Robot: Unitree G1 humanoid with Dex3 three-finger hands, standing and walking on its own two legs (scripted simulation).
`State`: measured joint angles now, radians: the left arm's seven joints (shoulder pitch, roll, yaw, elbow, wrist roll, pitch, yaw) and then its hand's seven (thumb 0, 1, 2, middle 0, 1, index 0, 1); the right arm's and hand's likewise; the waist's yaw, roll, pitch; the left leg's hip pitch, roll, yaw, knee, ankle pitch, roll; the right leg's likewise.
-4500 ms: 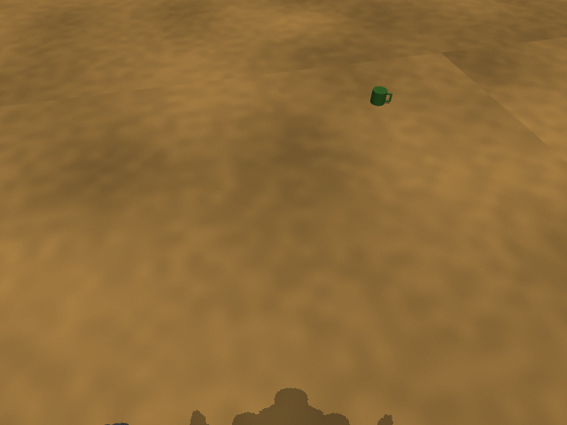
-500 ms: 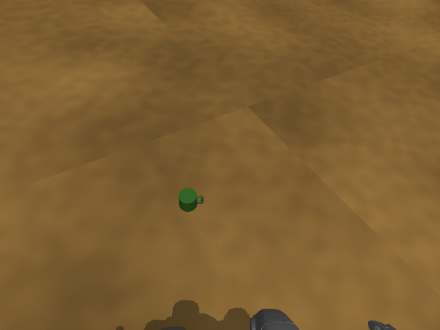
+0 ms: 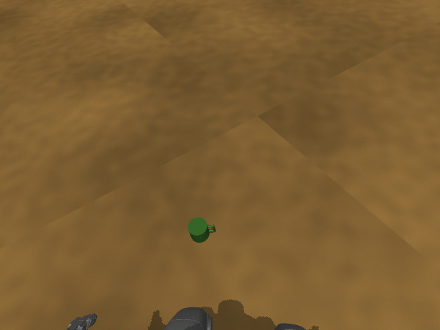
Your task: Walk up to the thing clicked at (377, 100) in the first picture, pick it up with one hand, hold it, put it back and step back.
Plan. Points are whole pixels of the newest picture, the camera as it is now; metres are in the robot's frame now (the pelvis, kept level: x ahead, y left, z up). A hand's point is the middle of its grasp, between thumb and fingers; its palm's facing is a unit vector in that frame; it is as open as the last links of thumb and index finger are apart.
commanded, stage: walk up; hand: left
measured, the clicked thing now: (202, 229) +0.63 +0.20 -0.73
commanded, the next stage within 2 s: stand in 2.00 s
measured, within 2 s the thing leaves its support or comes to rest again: neither
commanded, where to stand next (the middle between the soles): +0.20 +0.01 m, yaw -1 degrees
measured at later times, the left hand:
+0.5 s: hand (94, 313) +0.16 +0.32 -0.16, palm faces -0.05 -0.94 -0.34, open 7.4 cm
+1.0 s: hand (120, 270) +0.25 +0.28 -0.14, palm faces -0.04 -0.94 -0.32, open 7.4 cm
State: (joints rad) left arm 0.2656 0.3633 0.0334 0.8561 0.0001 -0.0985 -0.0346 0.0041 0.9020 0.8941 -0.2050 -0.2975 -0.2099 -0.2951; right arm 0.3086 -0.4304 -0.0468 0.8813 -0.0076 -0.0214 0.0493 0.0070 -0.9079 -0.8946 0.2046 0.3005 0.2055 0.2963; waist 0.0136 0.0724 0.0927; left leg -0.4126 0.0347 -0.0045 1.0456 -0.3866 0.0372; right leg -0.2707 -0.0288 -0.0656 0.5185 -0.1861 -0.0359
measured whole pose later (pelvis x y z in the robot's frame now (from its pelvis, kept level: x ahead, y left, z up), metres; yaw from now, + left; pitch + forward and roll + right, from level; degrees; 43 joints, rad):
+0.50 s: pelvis +0.11 +0.06 +0.00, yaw +0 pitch -3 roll -1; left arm 0.27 0.42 0.03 0.93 0.00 -0.02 -0.01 0.01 0.90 0.89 -0.20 -0.30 -0.21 -0.29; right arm 0.26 -0.38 -0.03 0.88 -0.02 -0.06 0.01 0.00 -0.90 -0.89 0.21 0.30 0.21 0.30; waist 0.00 -0.05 0.11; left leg -0.29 0.04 0.08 0.57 -0.24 0.02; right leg -0.42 -0.04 0.02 0.89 -0.41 -0.02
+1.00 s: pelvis +0.13 +0.04 +0.00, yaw -1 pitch -2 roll +1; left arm 0.07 0.34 0.00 1.07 0.00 -0.02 -0.02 0.01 0.90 0.89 -0.20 -0.30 -0.21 -0.29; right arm 0.14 -0.36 0.02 1.11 -0.01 -0.03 0.02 0.00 -0.91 -0.89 0.21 0.30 0.21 0.30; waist 0.00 0.00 0.06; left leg -0.21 0.04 0.07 0.47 -0.22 -0.01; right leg -0.25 -0.03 -0.03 0.49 -0.20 0.00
